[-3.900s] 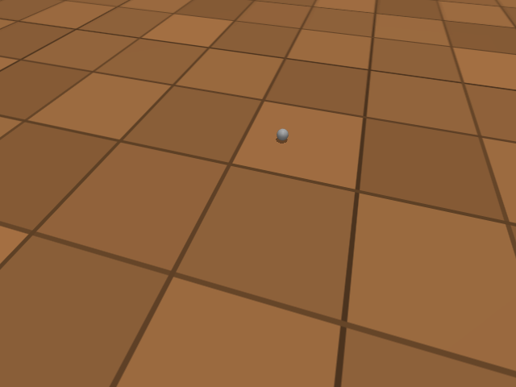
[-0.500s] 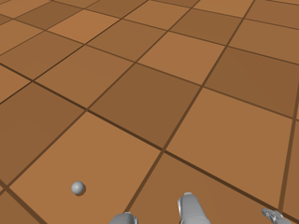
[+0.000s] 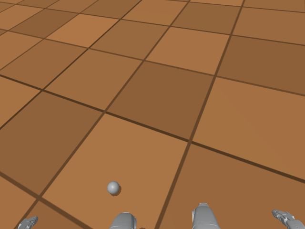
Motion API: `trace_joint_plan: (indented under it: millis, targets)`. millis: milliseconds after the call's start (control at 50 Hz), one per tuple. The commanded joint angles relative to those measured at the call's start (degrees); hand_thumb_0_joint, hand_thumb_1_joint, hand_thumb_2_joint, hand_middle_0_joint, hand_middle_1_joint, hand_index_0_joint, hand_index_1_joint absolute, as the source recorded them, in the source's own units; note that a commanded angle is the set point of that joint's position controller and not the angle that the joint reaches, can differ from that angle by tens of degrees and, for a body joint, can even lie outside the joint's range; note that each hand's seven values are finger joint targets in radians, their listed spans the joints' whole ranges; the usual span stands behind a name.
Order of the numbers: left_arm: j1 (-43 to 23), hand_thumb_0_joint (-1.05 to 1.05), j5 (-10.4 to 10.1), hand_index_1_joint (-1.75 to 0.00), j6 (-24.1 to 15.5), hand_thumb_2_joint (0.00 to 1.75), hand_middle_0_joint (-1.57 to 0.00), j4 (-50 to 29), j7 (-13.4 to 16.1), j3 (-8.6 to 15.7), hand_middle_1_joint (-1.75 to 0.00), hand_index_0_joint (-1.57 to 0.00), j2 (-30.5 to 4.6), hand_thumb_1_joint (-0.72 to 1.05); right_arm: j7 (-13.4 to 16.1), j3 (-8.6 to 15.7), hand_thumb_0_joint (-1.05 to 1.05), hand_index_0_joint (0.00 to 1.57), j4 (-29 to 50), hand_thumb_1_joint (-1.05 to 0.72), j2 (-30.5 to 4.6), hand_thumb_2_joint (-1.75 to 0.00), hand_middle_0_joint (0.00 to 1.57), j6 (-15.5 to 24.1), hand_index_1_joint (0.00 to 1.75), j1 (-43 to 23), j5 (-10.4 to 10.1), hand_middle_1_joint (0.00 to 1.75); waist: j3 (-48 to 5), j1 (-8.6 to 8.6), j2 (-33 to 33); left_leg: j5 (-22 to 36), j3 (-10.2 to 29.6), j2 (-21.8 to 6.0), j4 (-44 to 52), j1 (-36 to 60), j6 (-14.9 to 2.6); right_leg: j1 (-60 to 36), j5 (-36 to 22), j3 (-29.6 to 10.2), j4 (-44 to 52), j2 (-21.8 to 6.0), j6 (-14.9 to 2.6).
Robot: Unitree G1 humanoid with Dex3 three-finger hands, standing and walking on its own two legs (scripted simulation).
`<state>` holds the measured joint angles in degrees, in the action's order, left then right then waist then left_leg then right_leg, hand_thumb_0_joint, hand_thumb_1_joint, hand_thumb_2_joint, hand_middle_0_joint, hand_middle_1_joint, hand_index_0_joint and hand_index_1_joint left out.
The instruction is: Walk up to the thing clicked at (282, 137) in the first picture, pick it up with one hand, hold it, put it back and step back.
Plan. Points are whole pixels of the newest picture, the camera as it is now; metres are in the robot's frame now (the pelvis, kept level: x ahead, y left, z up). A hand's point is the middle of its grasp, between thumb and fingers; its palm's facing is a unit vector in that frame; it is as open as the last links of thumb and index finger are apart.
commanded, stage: walk up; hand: left
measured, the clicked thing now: (113, 187) +0.41 +0.32 -0.68
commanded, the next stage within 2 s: none
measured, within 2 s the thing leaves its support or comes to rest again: neither
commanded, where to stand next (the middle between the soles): -0.01 +0.20 m, yaw -13 degrees
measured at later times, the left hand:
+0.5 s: hand out of the picture -0.02 +0.51 -0.10, palm faces -0.11 -0.82 -0.56, open 7.4 cm
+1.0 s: hand out of the picture +0.04 +0.56 -0.11, palm faces -0.31 -0.89 -0.35, open 7.4 cm
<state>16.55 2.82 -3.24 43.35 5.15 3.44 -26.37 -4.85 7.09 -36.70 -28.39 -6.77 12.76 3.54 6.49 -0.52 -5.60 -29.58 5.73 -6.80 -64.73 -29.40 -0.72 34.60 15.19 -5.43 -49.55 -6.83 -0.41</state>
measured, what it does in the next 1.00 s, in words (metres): steps to the left, turning right: left foot, then right foot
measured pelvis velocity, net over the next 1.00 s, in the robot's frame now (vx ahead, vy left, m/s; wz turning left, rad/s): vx -0.10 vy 0.30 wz -0.30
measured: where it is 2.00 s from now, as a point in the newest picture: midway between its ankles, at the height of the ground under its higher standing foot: outside the picture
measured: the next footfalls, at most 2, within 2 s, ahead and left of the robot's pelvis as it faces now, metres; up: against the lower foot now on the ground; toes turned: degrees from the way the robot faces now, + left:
left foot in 0.04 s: +0.03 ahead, +0.22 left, +0.00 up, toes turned -1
right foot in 0.32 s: +0.00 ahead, +0.06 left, +0.00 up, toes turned -9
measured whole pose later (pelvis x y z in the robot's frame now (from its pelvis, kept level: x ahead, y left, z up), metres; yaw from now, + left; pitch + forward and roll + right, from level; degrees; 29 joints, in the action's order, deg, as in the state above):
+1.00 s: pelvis -0.10 +0.30 +0.04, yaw -17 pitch -2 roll -1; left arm 13.5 1.5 2.4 54.8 -3.4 5.7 -25.7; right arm 1.3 3.6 -53.7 -24.9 4.7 21.6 1.5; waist 6.1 -1.4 3.4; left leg -23.1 -6.6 -5.8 -37.0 -11.1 1.2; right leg 26.5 22.7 -5.6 -53.9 -0.3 -0.7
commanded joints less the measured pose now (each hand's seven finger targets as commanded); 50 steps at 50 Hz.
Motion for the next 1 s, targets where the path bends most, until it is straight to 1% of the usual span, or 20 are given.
trace_joint_plan:
  millis: [0, 20, 40, 60, 100, 220, 260, 280, 300, 320, 340, 460, 540, 560, 600, 620, 660, 720, 840, 980]
  targets:
    - [-0.6, 0.0, -0.3, -0.3, 0.3, 0.9, -0.2, -1.9, 1.9, 7.0, -0.3, -0.2, -20.2, 0.9, 0.8, 4.0, 0.0, 0.2, 0.6, -0.9, -8.4, -0.9, 0.2, 1.4, 0.3, 11.1, 0.1, 0.3, -9.5, -3.74, 12.6, 0.2, -10.0, 5.7, 19.3, 13.4, -1.21, 1.9, 13.9, -5.4, 12.6, -2.9, -6.67]
    - [-1.1, 0.0, -0.3, -0.3, 0.7, 0.9, -0.2, -1.3, 2.1, 6.0, -0.3, -0.2, -16.5, 0.9, 1.1, 4.6, 0.0, 0.2, -0.7, -0.9, -9.8, -0.9, 0.2, 1.9, 0.3, 16.1, 0.8, 0.3, -9.5, -6.76, 4.1, -1.8, -5.2, 4.4, 27.4, 15.9, -2.53, 6.0, 15.3, 0.5, -1.5, 2.8, -4.43]
    - [-4.1, 0.0, -1.2, -0.3, 0.7, 0.9, -0.2, -2.6, 2.9, 4.4, -0.3, -0.2, -10.9, 0.9, 1.7, 5.7, 0.0, 0.2, 1.1, -0.9, -17.6, -0.9, 0.2, 2.2, 0.3, 12.9, 0.9, 0.3, -5.6, -8.18, -16.9, -2.0, 21.1, -10.9, 39.9, 9.6, -8.9, 17.3, 22.3, 8.3, -21.8, 15.2, -1.19]
    - [-8.9, 0.0, -0.8, -0.3, 0.1, 0.9, -0.2, -3.0, 4.0, 4.5, -0.3, -0.2, -13.7, 0.9, 2.4, 5.9, 0.0, 0.2, 2.4, -0.9, -21.8, -0.9, 0.2, 2.6, 0.3, 2.8, -0.2, 0.3, -0.5, -6.59, -16.7, -6.0, 34.0, -17.3, 47.1, -1.3, -17.27, 14.9, 20.7, 3.0, -27.5, 10.5, -2.38]
    - [-3.9, 0.0, -2.9, -0.3, -0.1, 0.9, -0.2, 1.8, 3.0, 4.8, -0.3, -0.2, -13.3, 0.9, 3.3, 3.7, 0.0, 0.2, 4.1, -0.9, -12.9, -0.9, 0.2, 3.2, 0.3, -2.6, 0.5, 0.3, 3.3, -2.95, -0.8, 1.1, 17.9, -9.4, 39.0, -3.3, -11.95, 11.6, 14.3, 0.1, -29.2, 9.5, -2.2]
    - [5.1, 0.0, -4.2, -0.3, -0.3, 0.9, -0.2, 3.6, 1.6, 4.3, -0.3, -0.2, -10.1, 0.9, 2.9, 2.2, 0.0, 0.2, 4.2, -0.9, -9.6, -0.9, 0.2, 2.5, 0.3, -2.1, 1.5, 0.3, -3.6, -1.14, -10.5, 27.0, 6.1, -6.0, 28.9, 7.1, -12.77, -5.1, 13.2, 10.1, -7.3, 7.0, -1.49]
    - [12.3, 0.0, -3.8, -0.3, -0.8, 0.9, -0.2, 4.9, 2.2, 4.2, -0.3, -0.2, -9.2, 0.9, 2.6, 1.4, 0.0, 0.2, 4.9, -0.9, -7.9, -0.9, 0.2, 1.5, 0.3, -3.9, 0.9, 0.3, -5.9, 3.28, -6.9, 32.5, 2.5, -4.2, 21.0, 5.6, -9.39, -16.6, 2.4, 7.9, 12.1, 5.8, -2.8]
    - [14.1, 0.0, -3.0, -0.3, -1.2, 0.9, -0.2, 5.1, 2.8, 4.8, -0.3, -0.2, -11.4, 0.9, 2.5, 0.8, 0.0, 0.2, 4.5, -0.9, -5.2, -0.9, 0.2, 1.3, 0.3, -1.1, 0.0, 0.3, -7.9, 4.03, -0.6, 29.1, 0.5, -1.2, 13.6, 3.2, -6.02, -24.9, -3.2, 2.2, 21.4, 3.2, -3.04]
    - [12.2, 0.0, -1.6, -0.3, -1.7, 0.9, -0.2, 3.0, 3.1, 6.2, -0.3, -0.2, -16.5, 0.9, 2.4, 0.2, 0.0, 0.2, 4.2, -0.9, -2.6, -0.9, 0.2, 1.3, 0.3, 3.0, -0.6, 0.3, -9.2, 2.67, 11.2, 5.9, -1.3, 4.1, 4.3, -12.4, -1.14, -36.7, -12.7, -18.6, 19.7, -8.0, -7.13]
    - [9.7, 0.0, -1.6, -0.3, -1.3, 0.9, -0.2, 1.3, 3.4, 6.4, -0.3, -0.2, -18.2, 0.9, 3.3, 0.7, 0.0, 0.2, 4.3, -0.9, -4.6, -0.9, 0.2, 0.7, 0.3, 4.1, 0.0, 0.3, -10.5, 1.07, 8.4, -5.8, 0.9, 3.5, -3.6, -16.0, -0.06, -34.7, -22.9, -27.7, 18.3, -18.8, -13.0]
    - [6.9, 0.0, -1.6, -0.3, -1.1, 0.9, -0.2, 0.0, 3.8, 6.9, -0.3, -0.2, -20.0, 0.9, 3.8, 1.9, 0.0, 0.2, 5.1, -0.9, -7.4, -0.9, 0.2, 0.2, 0.3, 1.4, 0.4, 0.3, -12.9, 1.85, 9.1, -7.8, 4.8, 2.7, -12.1, -14.1, -0.53, -27.7, -17.6, -33.7, 21.5, -23.5, -18.99]
    - [-3.2, 0.0, -0.2, -0.3, -0.8, 0.9, -0.2, -1.0, 1.2, 4.5, -0.3, -0.2, -13.3, 0.9, 2.6, 2.6, 0.0, 0.2, -2.9, -0.9, -7.1, -0.9, 0.2, 1.8, 0.3, 6.1, -2.2, 0.3, -7.2, -1.14, 15.7, 4.3, -3.4, 5.3, -5.9, 2.6, 1.29, -4.6, 23.4, -7.3, 20.6, -2.8, -9.75]
    - [-4.1, 0.0, 0.6, -0.3, 1.7, 0.9, -0.2, 0.5, -1.6, 4.4, -0.3, -0.2, -12.6, 0.9, 3.7, 2.0, 0.0, 0.2, -9.5, -0.9, -6.3, -0.9, 0.2, 4.6, 0.3, 12.4, -3.1, 0.3, -6.8, -2.97, 13.0, 1.7, -13.6, 8.9, 27.0, 18.9, 2.89, 0.3, 30.8, -2.8, 9.8, 2.7, -7.89]
    - [-2.4, 0.0, 0.3, -0.3, 2.6, 0.9, -0.2, 1.2, -1.8, 3.8, -0.3, -0.2, -9.6, 0.9, 4.7, 2.1, 0.0, 0.2, -10.9, -0.9, -7.2, -0.9, 0.2, 5.7, 0.3, 15.1, -2.0, 0.3, -5.5, -4.24, 6.0, 0.7, -9.8, 8.6, 31.7, 20.7, 2.84, 3.8, 29.1, -1.5, -1.2, 5.5, -6.54]
    - [-7.3, 0.0, -0.8, -0.3, 2.5, 0.9, -0.2, -0.1, -1.5, 2.8, -0.3, -0.2, -7.5, 0.9, 5.7, 2.6, 0.0, 0.2, -7.9, -0.9, -17.8, -0.9, 0.2, 7.5, 0.3, 5.4, -2.1, 0.3, 3.2, -2.91, -3.5, -26.8, 37.9, -19.9, 50.8, 5.9, -11.5, 15.0, 16.2, -5.3, -14.3, 8.4, -1.33]
    - [-11.7, 0.0, -0.3, -0.3, 2.0, 0.9, -0.2, 1.4, -1.9, 3.6, -0.3, -0.2, -11.5, 0.9, 6.0, 2.2, 0.0, 0.2, -7.1, -0.9, -17.6, -0.9, 0.2, 8.5, 0.3, -2.5, -2.1, 0.3, 9.4, -1.54, 3.2, -30.3, 41.3, -21.5, 53.5, -3.1, -14.3, 10.2, 13.0, -7.5, -17.2, 6.1, -0.93]
    - [-2.8, 0.0, -1.7, -0.3, 2.2, 0.9, -0.2, 6.8, -3.4, 4.5, -0.3, -0.2, -11.0, 0.9, 6.8, 1.3, 0.0, 0.2, -8.5, -0.9, -14.6, -0.9, 0.2, 10.1, 0.3, -4.2, -1.5, 0.3, 6.5, 1.87, 4.1, -19.8, 24.1, -13.3, 46.4, 3.6, -9.43, 7.5, 7.6, -6.9, -17.7, 6.6, -0.54]
    - [-1.4, 0.0, -1.1, -0.3, 3.6, 0.9, -0.2, 8.0, -5.5, 5.7, -0.3, -0.2, -11.2, 0.9, 7.1, 1.5, 0.0, 0.2, -12.2, -0.9, -14.5, -0.9, 0.2, 11.1, 0.3, 0.0, -1.8, 0.3, 5.2, 1.2, -2.7, -14.8, 17.1, -10.6, 46.5, 6.0, -6.49, 4.5, 5.8, -4.3, -18.1, 7.9, -0.67]
    - [-6.0, 0.0, -0.8, -0.3, 4.3, 0.9, -0.2, 5.3, -7.7, 5.1, -0.3, -0.2, -9.7, 0.9, 7.8, 1.1, 0.0, 0.2, -14.2, -0.9, -12.8, -0.9, 0.2, 12.7, 0.3, 6.9, -2.1, 0.3, 1.7, -1.74, -2.5, -2.1, 12.6, -11.3, 46.1, 24.9, -7.95, 9.8, 4.9, -5.3, -11.9, 7.4, 0.29]
    - [-10.1, 0.0, -1.9, -0.3, 2.6, 0.9, -0.2, 4.1, -7.8, 3.5, -0.3, -0.2, -7.2, 0.9, 6.9, 0.3, 0.0, 0.2, -12.7, -0.9, -12.6, -0.9, 0.2, 12.1, 0.3, 9.3, -2.1, 0.3, -1.6, -2.46, -7.6, 35.6, -1.4, -10.6, 38.1, 24.7, -9.53, -4.1, 8.6, 6.1, 4.0, 5.0, -0.9]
